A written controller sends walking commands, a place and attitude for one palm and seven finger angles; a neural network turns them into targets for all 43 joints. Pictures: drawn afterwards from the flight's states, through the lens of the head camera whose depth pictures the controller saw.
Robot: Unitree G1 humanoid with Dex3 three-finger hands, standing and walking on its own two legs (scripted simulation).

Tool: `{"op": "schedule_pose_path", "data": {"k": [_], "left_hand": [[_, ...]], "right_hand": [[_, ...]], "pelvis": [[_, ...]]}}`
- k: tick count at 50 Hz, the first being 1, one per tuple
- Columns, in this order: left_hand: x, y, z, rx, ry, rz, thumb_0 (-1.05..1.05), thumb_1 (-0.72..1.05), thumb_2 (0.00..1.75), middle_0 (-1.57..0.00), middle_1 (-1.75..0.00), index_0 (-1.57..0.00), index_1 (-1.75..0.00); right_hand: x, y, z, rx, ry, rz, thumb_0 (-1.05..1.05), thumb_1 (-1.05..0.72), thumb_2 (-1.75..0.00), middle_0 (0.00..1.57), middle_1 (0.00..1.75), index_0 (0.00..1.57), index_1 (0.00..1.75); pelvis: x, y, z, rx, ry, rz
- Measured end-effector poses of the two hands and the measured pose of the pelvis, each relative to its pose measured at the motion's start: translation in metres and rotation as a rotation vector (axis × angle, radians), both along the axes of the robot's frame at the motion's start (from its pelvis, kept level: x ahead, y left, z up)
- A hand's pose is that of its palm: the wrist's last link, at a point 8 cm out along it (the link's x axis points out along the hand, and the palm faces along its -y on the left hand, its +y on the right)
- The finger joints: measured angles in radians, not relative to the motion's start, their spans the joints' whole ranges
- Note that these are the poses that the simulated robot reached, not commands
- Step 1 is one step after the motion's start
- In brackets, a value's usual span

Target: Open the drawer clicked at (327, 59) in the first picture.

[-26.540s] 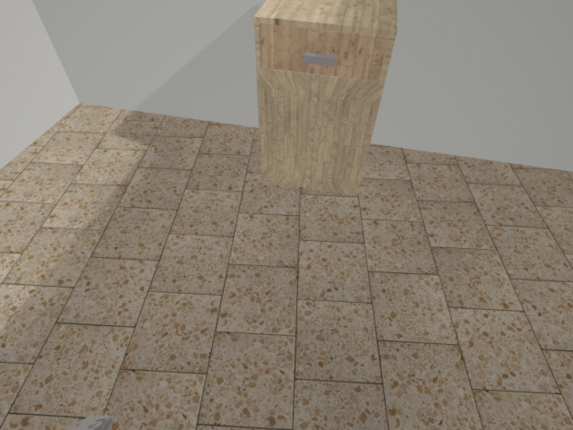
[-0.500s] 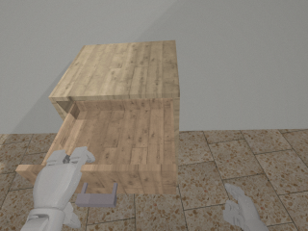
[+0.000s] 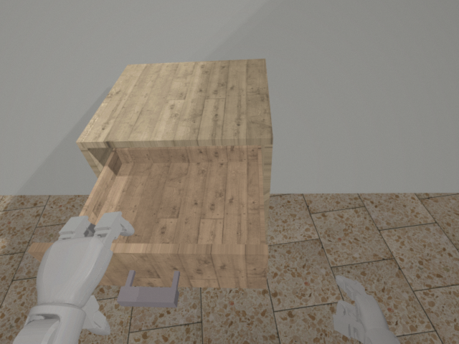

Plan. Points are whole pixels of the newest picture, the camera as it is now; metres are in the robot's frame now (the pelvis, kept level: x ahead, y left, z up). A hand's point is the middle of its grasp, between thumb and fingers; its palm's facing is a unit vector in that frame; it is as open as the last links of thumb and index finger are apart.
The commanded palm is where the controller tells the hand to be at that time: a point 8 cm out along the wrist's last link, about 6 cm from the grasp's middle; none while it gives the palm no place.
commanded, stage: draw the hand back to the body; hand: left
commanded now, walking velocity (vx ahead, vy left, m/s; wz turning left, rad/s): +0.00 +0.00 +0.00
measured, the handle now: (151, 285) +0.23 +0.21 -0.07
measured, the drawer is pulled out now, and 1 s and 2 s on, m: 0.30 0.30 0.30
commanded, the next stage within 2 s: step back with the hand held close in 1.38 s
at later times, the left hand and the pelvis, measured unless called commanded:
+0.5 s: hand (95, 270) +0.18 +0.22 +0.11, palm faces +0.27 -0.76 -0.60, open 13.7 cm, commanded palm +0.14 +0.26 +0.16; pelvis +0.00 +0.00 +0.00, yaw +2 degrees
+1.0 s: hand (80, 252) +0.18 +0.23 +0.16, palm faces +0.39 -0.82 -0.42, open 10.2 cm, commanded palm +0.13 +0.27 +0.18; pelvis +0.01 -0.01 +0.01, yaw +2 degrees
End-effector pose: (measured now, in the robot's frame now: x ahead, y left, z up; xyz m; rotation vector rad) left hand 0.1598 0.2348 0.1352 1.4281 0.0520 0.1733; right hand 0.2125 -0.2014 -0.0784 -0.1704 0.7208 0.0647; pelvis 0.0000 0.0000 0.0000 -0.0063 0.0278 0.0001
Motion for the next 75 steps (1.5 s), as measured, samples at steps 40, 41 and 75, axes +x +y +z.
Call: {"op": "schedule_pose_path", "data": {"k": [40,41,75], "left_hand": [[-0.007,0.024,0.037,-0.956,-0.344,0.026,-0.01,-0.06,0.49,-0.28,-0.92,-0.27,-0.91],[-0.008,0.025,0.037,-0.952,-0.341,0.029,-0.01,-0.02,0.51,-0.27,-0.9,-0.27,-0.89],[-0.027,0.028,0.046,-0.917,-0.385,0.089,0.01,0.88,0.89,-0.21,-0.31,-0.21,-0.31]], "right_hand": [[-0.02,-0.012,0.011,-0.052,-0.094,-0.079,0.01,-0.9,-0.9,0.2,0.3,0.2,0.3],[-0.02,-0.014,0.01,-0.053,-0.092,-0.083,0.01,-0.9,-0.9,0.2,0.3,0.2,0.3],[-0.012,-0.02,0.013,-0.041,-0.114,-0.073,0.01,-0.9,-0.9,0.2,0.3,0.2,0.3]], "pelvis": [[0.012,-0.007,0.008,0.0,-0.067,0.037],[0.012,-0.008,0.008,0.0,-0.066,0.037],[0.005,-0.017,0.009,0.004,-0.083,0.044]]}}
